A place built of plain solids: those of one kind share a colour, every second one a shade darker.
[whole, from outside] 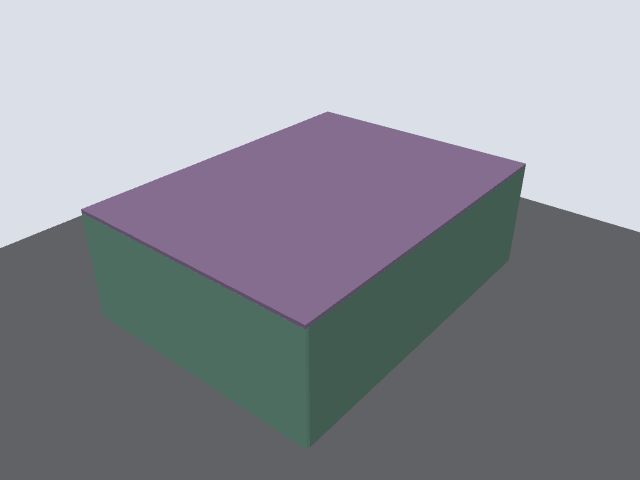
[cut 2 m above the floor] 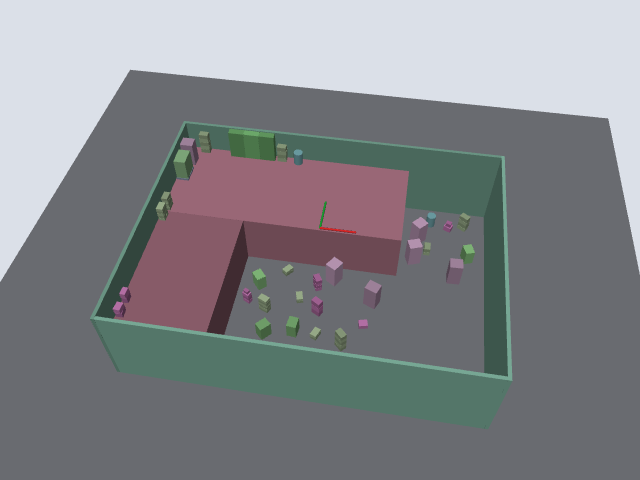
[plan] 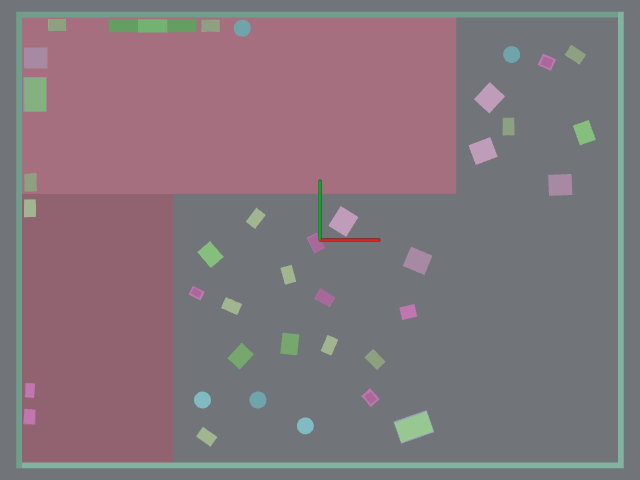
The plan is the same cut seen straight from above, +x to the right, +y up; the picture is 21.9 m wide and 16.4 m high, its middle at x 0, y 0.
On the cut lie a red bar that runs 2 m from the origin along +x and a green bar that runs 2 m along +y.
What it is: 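A closed shop hall without a stair; its walked floor is a deck 3.50 m over the shop floor, an L in plan, with 3 straight fronts toward the void, each bare or guarded by itself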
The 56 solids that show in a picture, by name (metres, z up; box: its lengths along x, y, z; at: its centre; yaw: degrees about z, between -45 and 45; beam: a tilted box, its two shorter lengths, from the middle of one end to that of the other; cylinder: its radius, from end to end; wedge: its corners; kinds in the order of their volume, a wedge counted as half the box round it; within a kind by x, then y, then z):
{
 "floor_1": {"box": [5.18, 9.2, 3.54], "at": [-7.61, -3.02, 1.72]},
 "floor_2": {"box": [14.86, 6.05, 3.54], "at": [-2.77, 4.6, 1.72]},
 "wall_1": {"box": [0.2, 15.61, 6.83], "at": [-10.28, 0.0, 3.36]},
 "wall_2": {"box": [20.36, 0.2, 6.83], "at": [0.0, -7.7, 3.36]},
 "wall_3": {"box": [20.36, 0.2, 6.83], "at": [0.0, 7.7, 3.36]},
 "wall_4": {"box": [0.2, 15.61, 6.83], "at": [10.28, 0.0, 3.36]},
 "roof_1": {"box": [20.76, 15.61, 0.2], "at": [0.0, 0.0, 6.88]},
 "cage_trolley_1": {"box": [0.8, 0.72, 1.66], "at": [-9.71, 6.22, 4.33], "yaw": 0.3},
 "cage_trolley_2": {"box": [0.72, 0.8, 1.71], "at": [0.8, 0.63, 0.81], "yaw": -32.0},
 "cage_trolley_3": {"box": [0.8, 0.72, 1.71], "at": [3.34, -0.71, 0.81], "yaw": -22.9},
 "cage_trolley_4": {"box": [0.8, 0.72, 1.71], "at": [5.57, 3.04, 0.81], "yaw": 20.6},
 "cage_trolley_5": {"box": [0.72, 0.8, 1.71], "at": [5.79, 4.86, 0.81], "yaw": -42.6},
 "cage_trolley_6": {"box": [0.8, 0.72, 1.71], "at": [8.21, 1.88, 0.81], "yaw": 2.2},
 "shelving_1": {"box": [1.0, 0.45, 2.1], "at": [-6.71, 7.32, 4.54]},
 "shelving_2": {"box": [1.0, 0.45, 2.1], "at": [-5.71, 7.32, 4.54]},
 "shelving_3": {"box": [1.0, 0.45, 2.1], "at": [-4.71, 7.32, 4.54]},
 "bin_1": {"box": [0.58, 0.72, 1.11], "at": [-3.74, -0.5, 0.51], "yaw": 40.7},
 "bin_2": {"box": [0.58, 0.72, 1.11], "at": [-2.71, -3.97, 0.51], "yaw": -42.6},
 "bin_3": {"box": [0.58, 0.72, 1.11], "at": [-1.03, -3.55, 0.51], "yaw": -6.2},
 "bin_4": {"box": [0.58, 0.72, 1.11], "at": [9.03, 3.67, 0.51], "yaw": 19.6},
 "load_1": {"box": [0.75, 1.16, 1.39], "at": [-9.73, 4.98, 4.34], "yaw": 0.4},
 "load_2": {"box": [1.16, 0.71, 0.65], "at": [3.21, -6.39, 0.47], "yaw": 19.3},
 "drum_1": {"cylinder": 0.29, "from": [-4.01, -5.47, 0.0], "to": [-4.01, -5.47, 0.88]},
 "drum_2": {"cylinder": 0.29, "from": [-2.66, 7.24, 3.5], "to": [-2.66, 7.24, 4.38]},
 "drum_3": {"cylinder": 0.29, "from": [-2.12, -5.47, 0.0], "to": [-2.12, -5.47, 0.88]},
 "drum_4": {"cylinder": 0.29, "from": [-0.5, -6.35, 0.0], "to": [-0.5, -6.35, 0.88]},
 "drum_5": {"cylinder": 0.29, "from": [6.55, 6.34, 0.0], "to": [6.55, 6.34, 0.88]},
 "carton_1": {"box": [0.39, 0.51, 0.34], "at": [-9.93, -6.04, 4.01], "yaw": -4.6},
 "carton_2": {"box": [0.32, 0.49, 0.42], "at": [-9.92, -5.13, 3.7], "yaw": 2.5},
 "carton_3": {"box": [0.39, 0.51, 0.34], "at": [-9.91, -6.05, 3.67], "yaw": 2.2},
 "carton_4": {"box": [0.32, 0.49, 0.42], "at": [-9.91, -5.14, 4.12], "yaw": -4.4},
 "carton_5": {"box": [0.32, 0.23, 0.2], "at": [-4.22, -1.8, 0.96], "yaw": -27.3},
 "carton_6": {"box": [0.45, 0.32, 0.29], "at": [-4.21, -1.82, 0.72], "yaw": -26.5},
 "carton_7": {"box": [0.38, 0.57, 0.25], "at": [-0.12, -0.11, 0.89], "yaw": 28.4},
 "carton_8": {"box": [0.58, 0.39, 0.46], "at": [0.15, -1.97, 0.18], "yaw": -29.8},
 "carton_9": {"box": [0.58, 0.39, 0.41], "at": [0.15, -1.96, 1.02], "yaw": -31.6},
 "carton_10": {"box": [0.58, 0.39, 0.41], "at": [0.16, -1.98, 0.61], "yaw": -29.7},
 "carton_11": {"box": [0.4, 0.5, 0.32], "at": [1.72, -5.39, 0.48], "yaw": 41.1},
 "carton_12": {"box": [0.28, 0.35, 0.22], "at": [1.73, -5.39, 0.75], "yaw": 38.4},
 "carton_13": {"box": [0.53, 0.44, 0.35], "at": [3.02, -2.46, 0.13], "yaw": 12.9},
 "carton_14": {"box": [0.35, 0.3, 0.28], "at": [7.75, 6.07, 0.53], "yaw": -19.7},
 "carton_15": {"box": [0.5, 0.43, 0.45], "at": [7.75, 6.08, 0.17], "yaw": -24.6},
 "crate_1": {"box": [0.4, 0.6, 0.2], "at": [-9.91, 1.08, 4.39], "yaw": -1.1},
 "crate_2": {"box": [0.4, 0.6, 0.2], "at": [-9.89, 1.96, 4.39], "yaw": -1.0},
 "crate_3": {"box": [0.6, 0.4, 0.3], "at": [-8.98, 7.35, 4.84], "yaw": -0.8},
 "crate_4": {"box": [0.6, 0.4, 0.3], "at": [-3.87, -6.72, 1.35], "yaw": -37.0},
 "crate_5": {"box": [0.6, 0.4, 0.3], "at": [-3.75, 7.32, 4.54], "yaw": -2.6},
 "crate_6": {"box": [0.6, 0.4, 0.2], "at": [-3.03, -2.26, 1.1], "yaw": -24.1},
 "crate_7": {"box": [0.4, 0.6, 0.2], "at": [-2.2, 0.74, 0.3], "yaw": -37.0},
 "crate_8": {"box": [0.4, 0.6, 0.2], "at": [-1.08, -1.19, 0.3], "yaw": 15.5},
 "crate_9": {"box": [0.4, 0.6, 0.2], "at": [0.32, -3.59, 0.3], "yaw": -23.6},
 "crate_10": {"box": [0.6, 0.4, 0.3], "at": [1.88, -4.09, 1.35], "yaw": -44.2},
 "crate_11": {"box": [0.4, 0.6, 0.3], "at": [6.45, 3.88, 0.45], "yaw": 1.2},
 "crate_12": {"box": [0.6, 0.4, 0.3], "at": [8.73, 6.34, 1.05], "yaw": -33.9},
 "pallet_1": {"box": [0.8, 1.2, 0.14], "at": [-9.74, 4.97, 3.57]},
 "pallet_2": {"box": [1.2, 0.8, 0.19], "at": [3.21, -6.39, 0.05], "yaw": 19.3}
}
